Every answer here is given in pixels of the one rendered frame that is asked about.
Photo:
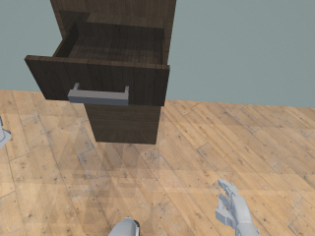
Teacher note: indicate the cabinet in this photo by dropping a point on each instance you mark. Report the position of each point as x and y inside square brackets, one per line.
[122, 124]

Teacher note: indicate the robot right forearm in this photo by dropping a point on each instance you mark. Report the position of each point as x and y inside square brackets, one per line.
[246, 229]

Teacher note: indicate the robot left thigh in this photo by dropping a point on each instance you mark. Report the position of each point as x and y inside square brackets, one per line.
[125, 228]

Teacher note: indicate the robot left hand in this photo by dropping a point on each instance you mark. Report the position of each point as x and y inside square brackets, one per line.
[4, 136]

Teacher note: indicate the robot left shin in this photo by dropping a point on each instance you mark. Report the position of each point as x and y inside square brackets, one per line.
[128, 219]

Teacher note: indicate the drawer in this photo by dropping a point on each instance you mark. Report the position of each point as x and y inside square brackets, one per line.
[105, 57]

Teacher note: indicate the robot right hand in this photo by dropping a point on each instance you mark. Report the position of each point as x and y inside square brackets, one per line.
[237, 210]

